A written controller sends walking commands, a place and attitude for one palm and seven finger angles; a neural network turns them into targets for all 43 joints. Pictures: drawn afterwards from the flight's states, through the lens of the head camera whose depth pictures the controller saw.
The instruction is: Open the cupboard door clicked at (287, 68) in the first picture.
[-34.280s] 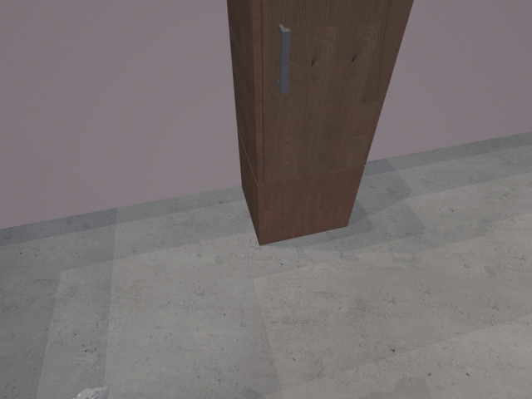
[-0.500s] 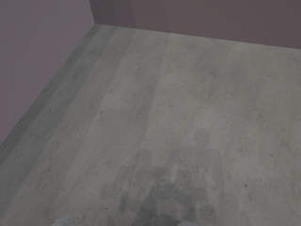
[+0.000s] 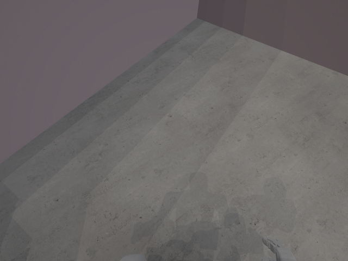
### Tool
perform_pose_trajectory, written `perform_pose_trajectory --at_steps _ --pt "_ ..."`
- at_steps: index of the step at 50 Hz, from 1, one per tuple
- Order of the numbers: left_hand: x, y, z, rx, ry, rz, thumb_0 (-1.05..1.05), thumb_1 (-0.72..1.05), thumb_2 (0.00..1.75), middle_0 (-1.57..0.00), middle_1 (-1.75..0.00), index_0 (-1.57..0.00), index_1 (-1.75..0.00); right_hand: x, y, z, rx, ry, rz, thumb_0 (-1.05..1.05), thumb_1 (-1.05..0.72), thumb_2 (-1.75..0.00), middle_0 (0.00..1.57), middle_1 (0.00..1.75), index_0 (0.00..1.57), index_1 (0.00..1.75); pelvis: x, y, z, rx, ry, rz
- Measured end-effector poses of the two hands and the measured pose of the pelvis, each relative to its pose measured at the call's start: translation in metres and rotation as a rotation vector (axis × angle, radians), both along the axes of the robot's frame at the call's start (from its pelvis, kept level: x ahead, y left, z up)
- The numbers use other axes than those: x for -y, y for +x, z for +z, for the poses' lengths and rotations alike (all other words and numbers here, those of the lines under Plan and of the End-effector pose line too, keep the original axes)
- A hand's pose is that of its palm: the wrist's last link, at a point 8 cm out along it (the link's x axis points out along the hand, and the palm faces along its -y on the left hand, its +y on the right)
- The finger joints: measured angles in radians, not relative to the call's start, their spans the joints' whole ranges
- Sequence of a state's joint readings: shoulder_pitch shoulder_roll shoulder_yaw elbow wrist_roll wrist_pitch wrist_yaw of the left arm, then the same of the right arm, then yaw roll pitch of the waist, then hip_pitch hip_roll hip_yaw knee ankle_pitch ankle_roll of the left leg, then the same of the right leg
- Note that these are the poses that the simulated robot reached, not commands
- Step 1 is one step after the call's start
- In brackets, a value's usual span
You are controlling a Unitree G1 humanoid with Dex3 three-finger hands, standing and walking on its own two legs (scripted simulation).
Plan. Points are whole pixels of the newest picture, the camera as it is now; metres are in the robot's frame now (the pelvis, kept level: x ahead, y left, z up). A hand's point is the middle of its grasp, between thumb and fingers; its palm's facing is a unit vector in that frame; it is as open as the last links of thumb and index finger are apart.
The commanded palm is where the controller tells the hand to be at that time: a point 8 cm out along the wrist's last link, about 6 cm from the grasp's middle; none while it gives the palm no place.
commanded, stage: turn to face it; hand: left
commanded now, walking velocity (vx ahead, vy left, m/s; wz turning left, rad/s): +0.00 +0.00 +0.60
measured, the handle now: out of the picture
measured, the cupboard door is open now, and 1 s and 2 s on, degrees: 37 37 37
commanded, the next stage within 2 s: none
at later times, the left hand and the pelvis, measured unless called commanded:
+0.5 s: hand out of the picture +0.03 +0.16 -0.14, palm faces +0.29 -0.92 -0.26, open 7.4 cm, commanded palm none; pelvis +0.01 -0.05 +0.02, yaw +17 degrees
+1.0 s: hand out of the picture -0.02 +0.18 -0.14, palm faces +0.57 -0.76 -0.31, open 7.4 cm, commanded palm none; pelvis +0.02 -0.06 +0.00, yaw +35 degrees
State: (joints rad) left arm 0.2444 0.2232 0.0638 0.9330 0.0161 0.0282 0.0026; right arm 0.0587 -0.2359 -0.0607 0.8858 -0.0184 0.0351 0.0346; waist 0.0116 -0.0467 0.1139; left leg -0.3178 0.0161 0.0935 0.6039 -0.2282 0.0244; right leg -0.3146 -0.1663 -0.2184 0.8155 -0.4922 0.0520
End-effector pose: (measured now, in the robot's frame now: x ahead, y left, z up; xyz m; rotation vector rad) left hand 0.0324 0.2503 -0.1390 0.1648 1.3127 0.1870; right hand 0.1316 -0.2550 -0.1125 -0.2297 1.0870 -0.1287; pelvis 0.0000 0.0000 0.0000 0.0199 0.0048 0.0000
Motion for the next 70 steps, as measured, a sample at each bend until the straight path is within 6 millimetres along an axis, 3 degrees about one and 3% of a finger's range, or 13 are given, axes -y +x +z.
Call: perform_pose_trajectory --at_steps 8,13,17,22,27,33,36,41,46,51,55,62,70 --pt "-0.014 0.007 0.020 0.059 0.051 0.083 0.01 0.90 0.90 -0.20 -0.30 -0.20 -0.30 -0.011 -0.012 -0.001 -0.072 0.009 0.069 0.00 -0.91 -0.90 0.20 0.30 0.20 0.30 0.008 -0.002 0.011 -0.007 -0.011 0.082" --pt "-0.002 0.017 0.033 0.123 0.090 0.099 0.01 0.90 0.90 -0.20 -0.30 -0.19 -0.30 0.005 -0.021 -0.015 -0.134 0.035 0.082 0.01 -0.90 -0.90 0.20 0.30 0.20 0.30 0.026 0.000 0.010 -0.014 -0.014 0.139" --pt "0.015 0.011 0.037 0.153 0.119 0.126 0.01 0.90 0.90 -0.20 -0.30 -0.20 -0.30 0.023 -0.018 -0.028 -0.172 0.044 0.098 0.01 -0.90 -0.90 0.20 0.30 0.20 0.30 0.041 0.002 0.005 -0.011 -0.003 0.195" --pt "0.039 -0.012 0.040 0.109 0.086 0.189 0.01 0.90 0.90 -0.20 -0.30 -0.20 -0.30 0.029 -0.002 -0.017 -0.193 0.033 0.144 0.01 -0.91 -0.90 0.20 0.30 0.20 0.30 0.047 0.006 0.016 0.000 0.021 0.259" --pt "0.051 -0.035 0.031 0.087 0.034 0.268 0.01 0.90 0.90 -0.21 -0.30 -0.20 -0.30 0.015 0.025 -0.007 -0.183 0.017 0.232 0.01 -0.91 -0.90 0.20 0.30 0.20 0.30 0.046 0.008 0.019 0.000 0.032 0.335" --pt "0.035 -0.076 0.003 0.062 0.004 0.396 0.01 0.90 0.90 -0.21 -0.30 -0.20 -0.30 -0.023 0.067 -0.006 -0.089 -0.024 0.368 0.01 -0.91 -0.90 0.20 0.30 0.20 0.30 0.030 0.005 0.001 0.000 0.000 0.426" --pt "0.025 -0.091 0.000 0.028 0.019 0.444 0.01 0.90 0.90 -0.21 -0.30 -0.20 -0.30 -0.036 0.076 -0.002 -0.057 -0.038 0.416 0.01 -0.91 -0.90 0.20 0.30 0.20 0.30 0.029 0.003 0.001 0.001 -0.005 0.455" --pt "0.017 -0.094 0.017 0.059 0.054 0.497 0.01 0.91 0.90 -0.20 -0.30 -0.20 -0.30 -0.044 0.078 0.002 -0.073 -0.037 0.469 0.01 -0.91 -0.90 0.20 0.30 0.20 0.30 0.032 0.004 0.010 -0.006 -0.016 0.505" --pt "0.021 -0.087 0.032 0.104 0.100 0.524 0.01 0.91 0.90 -0.20 -0.30 -0.19 -0.30 -0.040 0.081 -0.006 -0.113 -0.013 0.507 0.01 -0.91 -0.90 0.20 0.30 0.20 0.30 0.045 0.011 0.012 -0.009 -0.019 0.561" --pt "0.044 -0.086 0.038 0.138 0.152 0.561 0.01 0.90 0.90 -0.20 -0.30 -0.20 -0.30 -0.028 0.096 -0.025 -0.152 0.012 0.537 0.01 -0.90 -0.90 0.20 0.30 0.20 0.30 0.064 0.022 0.005 -0.007 -0.008 0.630" --pt "0.071 -0.099 0.044 0.112 0.135 0.623 0.01 0.90 0.90 -0.20 -0.30 -0.20 -0.30 -0.028 0.111 -0.020 -0.175 0.006 0.583 0.01 -0.91 -0.90 0.20 0.30 0.20 0.30 0.070 0.027 0.014 0.003 0.016 0.685" --pt "0.111 -0.127 0.035 0.064 0.056 0.734 0.01 0.90 0.90 -0.20 -0.30 -0.20 -0.30 -0.057 0.137 -0.006 -0.164 -0.007 0.692 0.01 -0.91 -0.90 0.20 0.30 0.20 0.30 0.070 0.031 0.021 0.000 0.035 0.783" --pt "0.123 -0.189 -0.002 0.009 -0.007 0.897 0.01 0.90 0.90 -0.21 -0.30 -0.20 -0.30 -0.128 0.158 -0.002 -0.034 -0.031 0.865 0.01 -0.91 -0.90 0.20 0.30 0.20 0.30 0.053 0.015 0.000 0.008 -0.001 0.894"
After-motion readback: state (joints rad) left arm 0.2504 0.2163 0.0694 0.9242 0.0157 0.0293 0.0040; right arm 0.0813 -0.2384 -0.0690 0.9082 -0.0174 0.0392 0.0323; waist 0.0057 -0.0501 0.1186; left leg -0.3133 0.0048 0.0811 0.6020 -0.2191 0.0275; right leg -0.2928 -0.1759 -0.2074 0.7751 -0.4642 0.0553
